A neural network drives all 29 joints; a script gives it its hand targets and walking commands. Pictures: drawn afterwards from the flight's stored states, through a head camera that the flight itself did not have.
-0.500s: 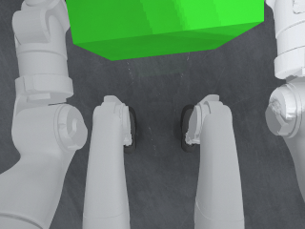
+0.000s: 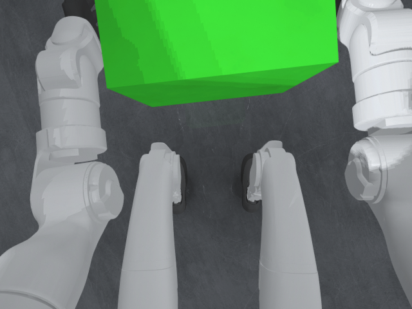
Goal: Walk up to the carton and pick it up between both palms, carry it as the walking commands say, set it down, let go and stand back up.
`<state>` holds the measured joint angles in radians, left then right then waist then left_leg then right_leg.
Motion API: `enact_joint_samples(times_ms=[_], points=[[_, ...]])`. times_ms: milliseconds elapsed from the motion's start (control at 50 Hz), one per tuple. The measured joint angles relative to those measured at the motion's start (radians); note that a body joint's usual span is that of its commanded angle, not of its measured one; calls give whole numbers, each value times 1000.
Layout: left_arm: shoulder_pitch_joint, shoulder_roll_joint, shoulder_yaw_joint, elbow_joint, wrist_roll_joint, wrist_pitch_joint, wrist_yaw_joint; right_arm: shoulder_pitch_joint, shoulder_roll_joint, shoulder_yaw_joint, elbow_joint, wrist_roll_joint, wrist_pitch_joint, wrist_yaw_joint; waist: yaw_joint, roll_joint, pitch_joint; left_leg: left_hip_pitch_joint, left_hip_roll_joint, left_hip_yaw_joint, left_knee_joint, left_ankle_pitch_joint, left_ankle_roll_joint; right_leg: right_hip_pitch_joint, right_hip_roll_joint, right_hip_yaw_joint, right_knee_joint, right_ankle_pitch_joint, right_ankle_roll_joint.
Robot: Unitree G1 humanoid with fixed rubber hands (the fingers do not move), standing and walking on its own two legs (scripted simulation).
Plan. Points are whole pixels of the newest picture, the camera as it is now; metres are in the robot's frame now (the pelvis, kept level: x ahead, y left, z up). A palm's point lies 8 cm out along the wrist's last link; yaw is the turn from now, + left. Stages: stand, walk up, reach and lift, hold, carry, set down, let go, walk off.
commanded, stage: reach and lift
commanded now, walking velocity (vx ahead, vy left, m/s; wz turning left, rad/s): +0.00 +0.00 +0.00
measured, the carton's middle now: (211, 21) +0.55 +0.01 -0.11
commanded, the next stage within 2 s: none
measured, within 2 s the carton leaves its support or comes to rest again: neither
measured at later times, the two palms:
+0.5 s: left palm (50, 21) +0.49 +0.20 +0.02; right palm out of the picture +0.52 -0.18 +0.03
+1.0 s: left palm out of the picture +0.46 +0.20 +0.09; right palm out of the picture +0.49 -0.17 +0.10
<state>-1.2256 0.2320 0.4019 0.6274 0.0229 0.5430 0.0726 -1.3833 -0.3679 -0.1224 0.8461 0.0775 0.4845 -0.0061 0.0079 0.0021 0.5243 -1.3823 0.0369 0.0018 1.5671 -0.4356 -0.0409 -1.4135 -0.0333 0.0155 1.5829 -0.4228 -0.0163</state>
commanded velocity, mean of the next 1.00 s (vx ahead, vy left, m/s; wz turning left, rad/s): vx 0.00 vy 0.00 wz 0.00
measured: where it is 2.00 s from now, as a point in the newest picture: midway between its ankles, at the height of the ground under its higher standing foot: (214, 194)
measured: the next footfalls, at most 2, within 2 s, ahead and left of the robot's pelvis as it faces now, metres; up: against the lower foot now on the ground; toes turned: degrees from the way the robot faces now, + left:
none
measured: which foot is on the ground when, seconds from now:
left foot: down 0.00-1.00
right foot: down 0.00-1.00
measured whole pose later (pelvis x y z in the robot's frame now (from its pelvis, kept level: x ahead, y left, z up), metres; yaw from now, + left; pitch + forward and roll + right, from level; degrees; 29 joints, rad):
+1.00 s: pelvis +0.02 +0.00 +0.12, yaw -1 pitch +2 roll +1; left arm -0.91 0.13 0.41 0.54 0.06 0.54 0.05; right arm -1.07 -0.26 -0.14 0.76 0.01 0.48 0.01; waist 0.01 0.00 0.52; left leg -0.77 0.03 0.01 1.04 -0.30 -0.04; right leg -0.80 -0.02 0.02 1.06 -0.29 -0.01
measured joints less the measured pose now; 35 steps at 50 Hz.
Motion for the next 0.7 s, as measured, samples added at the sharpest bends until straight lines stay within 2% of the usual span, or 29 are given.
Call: enact_joint_samples(times_ms=[700], points=[[193, -62, 5, -44, 31, -1, -16, 196, 72, -14, -46, -46, 1, 8, 0, 0, -2, 404, -6, 7, -350, 90, 1, 404, 8, 0, -346, 86, 1]])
